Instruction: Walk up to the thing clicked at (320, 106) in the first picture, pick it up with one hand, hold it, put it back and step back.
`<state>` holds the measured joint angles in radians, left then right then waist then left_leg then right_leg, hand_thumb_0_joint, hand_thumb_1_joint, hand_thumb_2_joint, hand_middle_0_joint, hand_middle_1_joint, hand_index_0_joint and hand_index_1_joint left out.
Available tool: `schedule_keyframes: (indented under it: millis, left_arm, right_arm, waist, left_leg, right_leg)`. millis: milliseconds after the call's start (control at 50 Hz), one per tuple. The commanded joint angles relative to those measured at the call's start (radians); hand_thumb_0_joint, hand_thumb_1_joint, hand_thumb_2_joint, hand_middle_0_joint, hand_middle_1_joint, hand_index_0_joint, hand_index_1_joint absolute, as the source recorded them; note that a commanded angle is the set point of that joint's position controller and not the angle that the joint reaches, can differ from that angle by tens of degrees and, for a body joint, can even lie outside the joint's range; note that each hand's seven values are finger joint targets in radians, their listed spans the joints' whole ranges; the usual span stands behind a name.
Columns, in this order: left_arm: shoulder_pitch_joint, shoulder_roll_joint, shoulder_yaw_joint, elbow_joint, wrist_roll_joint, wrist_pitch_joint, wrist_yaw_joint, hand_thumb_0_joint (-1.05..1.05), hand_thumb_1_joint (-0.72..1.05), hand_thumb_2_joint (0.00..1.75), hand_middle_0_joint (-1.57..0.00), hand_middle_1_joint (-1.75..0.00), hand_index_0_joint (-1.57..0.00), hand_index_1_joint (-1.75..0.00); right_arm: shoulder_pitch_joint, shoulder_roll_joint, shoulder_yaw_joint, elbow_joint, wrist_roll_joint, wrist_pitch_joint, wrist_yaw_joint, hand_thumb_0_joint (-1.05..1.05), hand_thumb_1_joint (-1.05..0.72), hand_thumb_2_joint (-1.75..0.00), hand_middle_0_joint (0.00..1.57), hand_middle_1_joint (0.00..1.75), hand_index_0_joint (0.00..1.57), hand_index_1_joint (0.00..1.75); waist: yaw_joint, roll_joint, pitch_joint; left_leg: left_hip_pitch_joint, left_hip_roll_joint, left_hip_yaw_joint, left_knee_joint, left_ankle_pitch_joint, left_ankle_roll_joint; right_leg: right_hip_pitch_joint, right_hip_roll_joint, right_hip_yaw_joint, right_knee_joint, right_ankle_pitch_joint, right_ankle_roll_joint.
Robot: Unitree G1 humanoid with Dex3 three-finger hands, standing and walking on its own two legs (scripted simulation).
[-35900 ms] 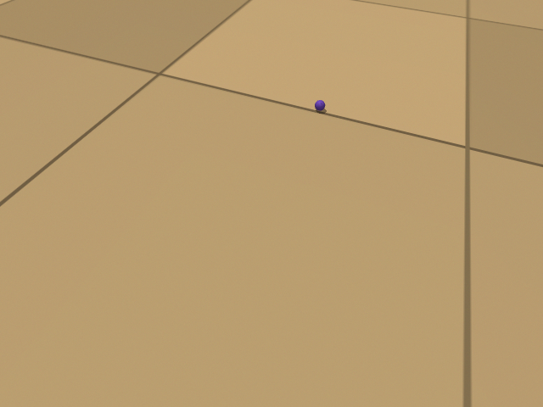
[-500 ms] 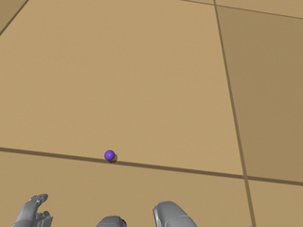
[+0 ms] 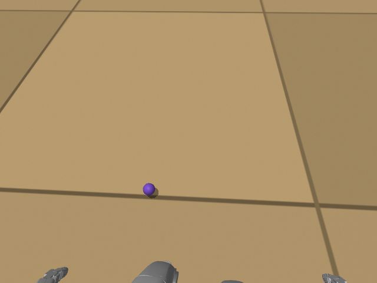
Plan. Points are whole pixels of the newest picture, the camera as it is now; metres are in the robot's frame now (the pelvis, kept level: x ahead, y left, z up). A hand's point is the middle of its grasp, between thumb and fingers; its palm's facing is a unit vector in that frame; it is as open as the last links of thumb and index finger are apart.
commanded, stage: step back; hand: left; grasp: from above
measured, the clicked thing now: (149, 189) +0.62 +0.25 -0.73
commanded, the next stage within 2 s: none
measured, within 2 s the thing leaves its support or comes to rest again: neither
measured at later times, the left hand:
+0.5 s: hand out of the picture -0.07 +0.25 -0.16, palm faces -0.01 -0.92 -0.39, open 7.4 cm
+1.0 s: hand out of the picture -0.22 +0.23 -0.15, palm faces +0.07 -0.91 -0.40, open 7.4 cm
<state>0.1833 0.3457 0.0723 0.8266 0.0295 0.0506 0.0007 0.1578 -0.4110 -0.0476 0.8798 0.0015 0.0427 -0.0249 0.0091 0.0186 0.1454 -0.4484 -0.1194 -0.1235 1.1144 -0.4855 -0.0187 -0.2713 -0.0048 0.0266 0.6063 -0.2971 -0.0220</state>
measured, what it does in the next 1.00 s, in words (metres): walks backwards: left foot, then right foot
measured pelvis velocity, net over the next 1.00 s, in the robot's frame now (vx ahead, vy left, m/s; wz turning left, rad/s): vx -0.33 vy -0.05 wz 0.07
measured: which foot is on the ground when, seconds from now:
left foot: up 0.00-0.12, down 0.14-0.54, up 0.56-0.82, down 0.84-1.00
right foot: down 0.00-0.16, up 0.18-0.50, down 0.52-0.86, up 0.88-1.00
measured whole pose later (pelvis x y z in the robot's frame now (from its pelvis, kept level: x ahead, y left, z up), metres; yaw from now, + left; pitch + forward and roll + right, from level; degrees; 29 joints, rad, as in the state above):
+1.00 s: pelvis -0.33 -0.05 -0.01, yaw +4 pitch -3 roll +0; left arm 0.11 0.41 0.07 0.82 0.00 0.07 0.02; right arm 0.18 -0.36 -0.03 0.88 -0.04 0.05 0.00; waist -0.01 -0.03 0.17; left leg -0.29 0.00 -0.03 0.64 -0.29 0.01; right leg -0.49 0.09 0.10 1.16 -0.53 -0.01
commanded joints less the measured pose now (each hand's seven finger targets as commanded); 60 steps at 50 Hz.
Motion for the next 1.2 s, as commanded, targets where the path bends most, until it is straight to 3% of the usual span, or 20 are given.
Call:
schedule_keyframes:
  millis: [0, 100, 140, 180, 240, 380, 460, 500, 520, 540, 600, 760, 820, 860, 880, 940, 1100, 1140, 1160, 1180]
  left_arm:
    - [-0.030, 0.253, 0.071, -0.124, 0.010, -0.034, 0.035, 0.00, 0.90, 0.90, -0.20, -0.30, -0.20, -0.30]
    - [-0.050, 0.266, 0.056, -0.141, -0.010, -0.013, 0.022, 0.00, 0.90, 0.90, -0.20, -0.30, -0.20, -0.30]
    - [-0.032, 0.197, 0.039, -0.156, -0.020, -0.009, 0.018, 0.00, 0.90, 0.90, -0.20, -0.30, -0.20, -0.30]
    - [-0.131, 0.243, 0.069, -0.142, -0.008, -0.005, 0.037, 0.00, 0.90, 0.90, -0.20, -0.30, -0.20, -0.30]
    - [-0.006, 0.230, 0.069, -0.089, -0.027, -0.007, 0.032, 0.00, 0.90, 0.90, -0.20, -0.30, -0.20, -0.30]
    - [-0.021, 0.212, 0.063, -0.097, -0.012, -0.018, 0.019, 0.00, 0.90, 0.90, -0.20, -0.30, -0.20, -0.30]
    - [0.134, 0.196, 0.066, -0.017, -0.009, -0.031, 0.008, 0.00, 0.90, 0.90, -0.20, -0.30, -0.20, -0.30]
    - [0.140, 0.301, 0.095, -0.022, 0.018, -0.044, 0.009, 0.00, 0.90, 0.90, -0.20, -0.30, -0.20, -0.30]
    - [0.061, 0.423, 0.117, -0.060, 0.013, -0.038, 0.008, 0.00, 0.90, 0.90, -0.20, -0.30, -0.20, -0.30]
    - [-0.010, 0.418, 0.112, -0.091, 0.010, -0.044, 0.015, 0.00, 0.90, 0.90, -0.20, -0.30, -0.20, -0.30]
    - [-0.158, 0.297, 0.083, -0.111, 0.016, -0.043, 0.028, 0.00, 0.90, 0.90, -0.20, -0.30, -0.20, -0.30]
    - [-0.029, 0.293, 0.070, -0.107, 0.007, -0.025, 0.040, 0.00, 0.90, 0.90, -0.20, -0.30, -0.20, -0.30]
    - [-0.047, 0.264, 0.046, -0.121, -0.009, -0.009, 0.031, 0.00, 0.90, 0.90, -0.20, -0.30, -0.20, -0.30]
    - [-0.121, 0.247, 0.055, -0.140, -0.020, -0.010, 0.043, 0.00, 0.90, 0.90, -0.20, -0.30, -0.20, -0.30]
    - [-0.136, 0.253, 0.060, -0.125, -0.008, -0.007, 0.049, 0.00, 0.90, 0.90, -0.20, -0.30, -0.20, -0.30]
    - [-0.028, 0.241, 0.055, -0.062, -0.031, -0.006, 0.040, 0.00, 0.90, 0.90, -0.20, -0.30, -0.20, -0.30]
    - [0.069, 0.202, 0.047, 0.009, -0.006, -0.053, 0.024, 0.00, 0.90, 0.90, -0.20, -0.30, -0.20, -0.30]
    - [0.099, 0.337, 0.081, 0.021, 0.018, -0.071, 0.029, 0.00, 0.90, 0.90, -0.20, -0.30, -0.20, -0.30]
    - [0.023, 0.435, 0.100, -0.014, 0.020, -0.070, 0.031, 0.00, 0.90, 0.90, -0.20, -0.30, -0.20, -0.30]
    - [-0.021, 0.415, 0.096, -0.024, 0.010, -0.076, 0.035, 0.00, 0.90, 0.90, -0.20, -0.30, -0.20, -0.30]
  right_arm:
    - [0.009, -0.158, -0.044, -0.089, -0.004, -0.024, -0.009, 0.00, -0.90, -0.90, 0.20, 0.30, 0.20, 0.30]
    - [0.117, -0.151, -0.058, -0.043, -0.021, -0.043, 0.003, 0.00, -0.90, -0.90, 0.20, 0.30, 0.20, 0.30]
    - [0.059, -0.294, -0.090, -0.073, -0.042, -0.047, 0.008, 0.00, -0.90, -0.90, 0.20, 0.30, 0.20, 0.30]
    - [0.038, -0.307, -0.093, -0.077, -0.039, -0.051, 0.005, 0.00, -0.90, -0.90, 0.20, 0.30, 0.20, 0.30]
    - [-0.054, -0.221, -0.064, -0.103, -0.032, -0.053, -0.010, 0.00, -0.90, -0.90, 0.20, 0.30, 0.20, 0.30]
    - [0.028, -0.220, -0.076, -0.117, -0.033, -0.041, -0.012, 0.00, -0.90, -0.90, 0.20, 0.30, 0.20, 0.30]
    - [-0.052, -0.249, -0.075, -0.143, -0.023, -0.014, 0.001, 0.00, -0.90, -0.90, 0.20, 0.30, 0.20, 0.30]
    - [-0.036, -0.158, -0.050, -0.158, -0.009, -0.004, 0.006, 0.00, -0.90, -0.90, 0.20, 0.30, 0.20, 0.30]
    - [-0.085, -0.151, -0.057, -0.172, -0.004, -0.003, -0.010, 0.00, -0.90, -0.90, 0.20, 0.30, 0.20, 0.30]
    - [-0.091, -0.191, -0.073, -0.163, -0.005, 0.001, -0.016, 0.00, -0.90, -0.90, 0.20, 0.30, 0.20, 0.30]
    - [0.032, -0.179, -0.061, -0.096, 0.006, -0.006, -0.010, 0.00, -0.90, -0.90, 0.20, 0.30, 0.20, 0.30]
    - [0.044, -0.152, -0.052, -0.095, -0.022, -0.019, 0.000, 0.00, -0.90, -0.90, 0.20, 0.30, 0.20, 0.30]
    - [0.128, -0.186, -0.072, -0.053, -0.032, -0.025, 0.002, 0.00, -0.90, -0.90, 0.20, 0.30, 0.20, 0.30]
    - [0.057, -0.361, -0.101, -0.090, -0.036, -0.022, 0.015, 0.00, -0.90, -0.90, 0.20, 0.30, 0.20, 0.30]
    - [0.022, -0.334, -0.102, -0.092, -0.041, -0.030, 0.011, 0.00, -0.90, -0.90, 0.20, 0.30, 0.20, 0.30]
    - [-0.072, -0.224, -0.058, -0.106, -0.041, -0.031, -0.004, 0.00, -0.90, -0.90, 0.20, 0.30, 0.20, 0.30]
    - [-0.035, -0.229, -0.059, -0.092, -0.024, 0.008, 0.011, 0.00, -0.90, -0.90, 0.20, 0.30, 0.20, 0.30]
    - [-0.008, -0.125, -0.029, -0.108, -0.017, 0.009, 0.015, 0.00, -0.90, -0.90, 0.20, 0.30, 0.20, 0.30]
    - [-0.086, -0.152, -0.045, -0.127, -0.024, 0.013, -0.002, 0.00, -0.90, -0.90, 0.20, 0.30, 0.20, 0.30]
    - [-0.093, -0.197, -0.064, -0.116, -0.022, 0.017, -0.003, 0.00, -0.90, -0.90, 0.20, 0.30, 0.20, 0.30]
  waist:
    - [0.033, -0.188, -0.144]
    - [-0.020, -0.141, -0.204]
    - [-0.009, 0.187, -0.182]
    - [-0.057, 0.126, -0.140]
    - [0.026, 0.101, -0.151]
    - [-0.045, 0.145, -0.197]
    - [0.025, 0.191, -0.252]
    - [0.018, -0.088, -0.201]
    - [0.065, -0.302, -0.160]
    - [0.039, -0.255, -0.084]
    - [-0.047, -0.152, -0.061]
    - [0.033, -0.224, -0.179]
    - [-0.014, -0.118, -0.223]
    - [-0.057, 0.238, -0.197]
    - [-0.047, 0.173, -0.163]
    - [0.030, 0.091, -0.143]
    - [0.016, 0.157, -0.238]
    - [0.017, -0.166, -0.191]
    - [0.068, -0.241, -0.155]
    - [0.043, -0.165, -0.091]
  left_leg:
    - [-0.023, 0.056, 0.031, -0.192, -0.055, -0.002]
    - [0.236, 0.092, 0.111, -0.704, 0.293, 0.036]
    - [0.324, 0.421, -0.335, -0.771, 0.474, 0.190]
    - [0.144, 0.511, -0.376, -0.763, 0.654, 0.324]
    - [0.233, 0.384, -0.126, -0.679, 0.748, 0.250]
    - [0.382, 0.388, -0.108, -0.616, 0.721, 0.279]
    - [0.229, 0.330, -0.046, -0.547, 0.540, 0.190]
    - [-0.099, 0.142, -0.001, -0.345, 0.146, 0.066]
    - [-0.072, 0.014, 0.024, -0.072, -0.127, 0.019]
    - [-0.023, 0.063, -0.080, 0.085, -0.120, 0.011]
    - [-0.004, 0.004, -0.044, 0.160, 0.029, 0.011]
    - [0.062, 0.085, 0.099, -0.408, -0.014, 0.011]
    - [0.274, 0.155, 0.016, -0.699, 0.261, 0.070]
    - [0.172, 0.519, -0.416, -0.778, 0.556, 0.317]
    - [0.108, 0.533, -0.401, -0.769, 0.602, 0.347]
    - [0.149, 0.378, -0.112, -0.673, 0.703, 0.254]
    - [0.245, 0.306, -0.040, -0.518, 0.489, 0.181]
    - [-0.135, 0.107, 0.013, -0.289, 0.017, 0.059]
    - [-0.078, 0.069, -0.058, -0.102, -0.130, 0.023]
    - [-0.034, 0.089, -0.136, 0.032, -0.093, 0.013]
  right_leg:
    - [0.195, -0.255, 0.216, -0.127, 0.508, -0.211]
    - [0.108, -0.190, 0.157, 0.006, 0.405, -0.117]
    - [-0.200, 0.045, 0.016, 0.229, -0.101, -0.004]
    - [-0.152, 0.096, 0.170, 0.578, -0.346, 0.004]
    - [-0.214, 0.109, 0.166, 0.692, -0.225, 0.002]
    - [-0.169, 0.043, 0.068, 0.318, -0.240, 0.053]
    - [0.103, 0.038, -0.044, -0.148, 0.023, 0.006]
    - [0.199, -0.152, 0.306, -0.221, 0.003, -0.066]
    - [-0.068, -0.400, 0.548, -0.314, 0.029, -0.262]
    - [-0.228, -0.448, 0.595, -0.346, 0.032, -0.299]
    - [-0.177, -0.239, 0.217, -0.201, 0.222, -0.185]
    - [0.157, -0.258, 0.214, -0.066, 0.446, -0.169]
    - [-0.008, -0.179, 0.147, 0.056, 0.280, -0.073]
    - [-0.181, 0.063, 0.012, 0.432, -0.372, 0.016]
    - [-0.158, 0.065, 0.127, 0.585, -0.366, 0.013]
    - [-0.182, 0.089, 0.125, 0.689, -0.238, 0.004]
    - [0.102, 0.056, -0.070, -0.200, 0.007, 0.008]
    - [0.230, -0.203, 0.391, -0.259, -0.049, -0.067]
    - [-0.050, -0.428, 0.584, -0.313, -0.041, -0.260]
    - [-0.171, -0.433, 0.583, -0.328, -0.057, -0.279]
